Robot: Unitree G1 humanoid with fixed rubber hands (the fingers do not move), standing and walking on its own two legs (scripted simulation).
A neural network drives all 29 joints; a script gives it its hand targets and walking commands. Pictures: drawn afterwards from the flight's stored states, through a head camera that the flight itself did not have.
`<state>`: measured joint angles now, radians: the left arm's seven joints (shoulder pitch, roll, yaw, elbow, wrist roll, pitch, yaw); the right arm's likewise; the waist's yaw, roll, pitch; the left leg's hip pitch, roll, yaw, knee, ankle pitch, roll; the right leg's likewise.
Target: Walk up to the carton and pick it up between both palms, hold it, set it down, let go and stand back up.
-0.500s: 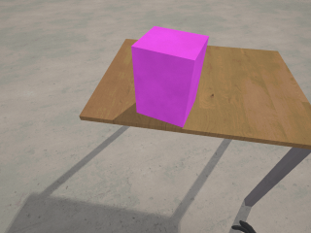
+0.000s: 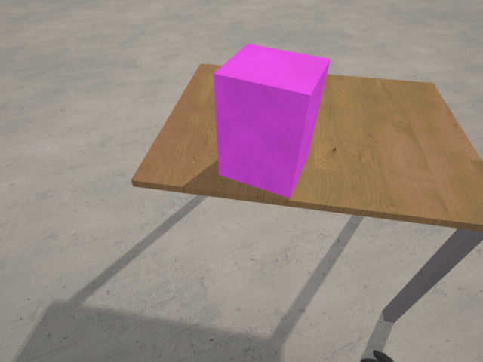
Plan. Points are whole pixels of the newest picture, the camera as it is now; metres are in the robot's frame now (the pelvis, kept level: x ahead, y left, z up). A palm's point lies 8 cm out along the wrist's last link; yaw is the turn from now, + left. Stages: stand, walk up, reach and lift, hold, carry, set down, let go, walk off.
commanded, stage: stand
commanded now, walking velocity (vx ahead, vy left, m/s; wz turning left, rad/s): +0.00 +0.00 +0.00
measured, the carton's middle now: (269, 122) +0.63 -0.05 +0.07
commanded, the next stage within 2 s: none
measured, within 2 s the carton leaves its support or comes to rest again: neither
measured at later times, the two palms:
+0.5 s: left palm out of the picture +0.08 +0.26 -0.12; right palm out of the picture +0.10 -0.24 -0.11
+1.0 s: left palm out of the picture +0.08 +0.26 -0.12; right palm out of the picture +0.11 -0.24 -0.11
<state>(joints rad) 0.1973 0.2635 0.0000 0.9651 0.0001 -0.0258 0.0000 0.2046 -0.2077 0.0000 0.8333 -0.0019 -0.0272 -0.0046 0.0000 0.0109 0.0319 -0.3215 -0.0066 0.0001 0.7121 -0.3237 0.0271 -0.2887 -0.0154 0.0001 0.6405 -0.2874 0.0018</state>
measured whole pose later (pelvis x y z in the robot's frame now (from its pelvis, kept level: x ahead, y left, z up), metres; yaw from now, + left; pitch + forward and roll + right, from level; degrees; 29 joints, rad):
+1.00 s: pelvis +0.01 -0.01 +0.01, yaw +0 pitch -3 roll -1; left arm 0.20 0.26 0.00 0.99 0.00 -0.03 0.00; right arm 0.20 -0.21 0.00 0.88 0.00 -0.03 0.00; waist 0.00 0.01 0.03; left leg -0.28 -0.01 0.00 0.62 -0.29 0.03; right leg -0.25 -0.02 0.00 0.56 -0.26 0.01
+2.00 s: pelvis +0.02 -0.01 +0.01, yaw +0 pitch -3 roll -1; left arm 0.20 0.26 0.00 1.01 0.00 -0.02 0.00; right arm 0.20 -0.21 0.00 0.91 0.00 -0.03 0.00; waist 0.00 0.02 0.03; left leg -0.23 -0.01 0.00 0.57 -0.28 0.03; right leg -0.21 -0.02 0.00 0.50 -0.25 0.02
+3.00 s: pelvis +0.03 -0.01 +0.02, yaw +0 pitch -3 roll -1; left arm 0.20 0.26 0.00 1.02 0.00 -0.02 0.00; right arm 0.20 -0.21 0.00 0.92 0.00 -0.03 0.00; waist 0.00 0.02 0.04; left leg -0.23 -0.01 0.00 0.56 -0.28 0.03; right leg -0.20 -0.02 0.00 0.49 -0.24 0.02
